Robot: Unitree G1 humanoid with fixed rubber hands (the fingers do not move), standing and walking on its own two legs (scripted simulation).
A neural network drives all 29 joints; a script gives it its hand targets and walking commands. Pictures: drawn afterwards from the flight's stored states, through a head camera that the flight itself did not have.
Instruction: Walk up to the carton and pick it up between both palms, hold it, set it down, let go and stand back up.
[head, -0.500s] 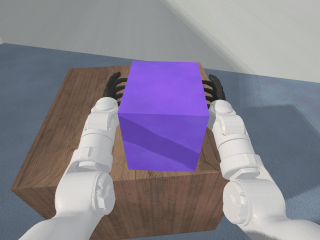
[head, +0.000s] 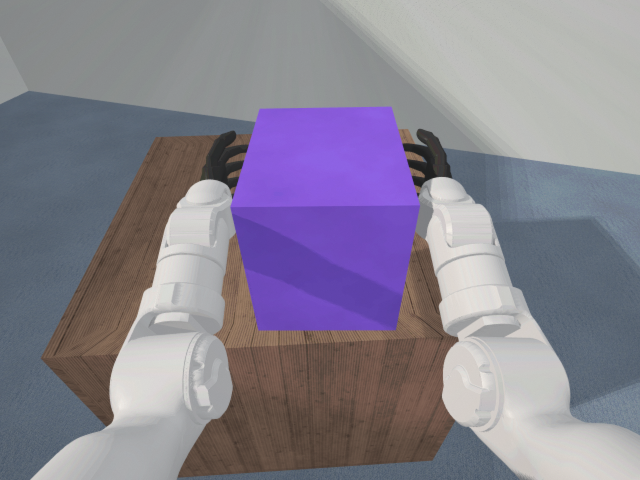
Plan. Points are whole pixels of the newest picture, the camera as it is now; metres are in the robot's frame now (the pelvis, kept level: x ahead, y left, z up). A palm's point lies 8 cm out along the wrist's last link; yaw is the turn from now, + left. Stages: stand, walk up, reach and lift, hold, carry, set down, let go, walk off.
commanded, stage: reach and lift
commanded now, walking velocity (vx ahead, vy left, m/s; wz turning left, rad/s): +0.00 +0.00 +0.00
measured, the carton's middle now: (326, 216) +0.41 +0.01 +0.15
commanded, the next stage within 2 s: hold in 1.16 s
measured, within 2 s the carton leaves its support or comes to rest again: neither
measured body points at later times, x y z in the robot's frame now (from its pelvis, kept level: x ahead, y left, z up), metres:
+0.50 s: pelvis -0.01 -0.01 +0.00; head -0.05 -0.01 +0.45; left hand +0.37 +0.14 +0.16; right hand +0.37 -0.13 +0.16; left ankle +0.03 +0.10 -0.75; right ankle +0.03 -0.13 -0.75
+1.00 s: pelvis +0.00 -0.01 +0.00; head -0.03 -0.01 +0.45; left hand +0.38 +0.14 +0.16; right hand +0.38 -0.13 +0.16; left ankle +0.02 +0.10 -0.75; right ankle +0.03 -0.13 -0.75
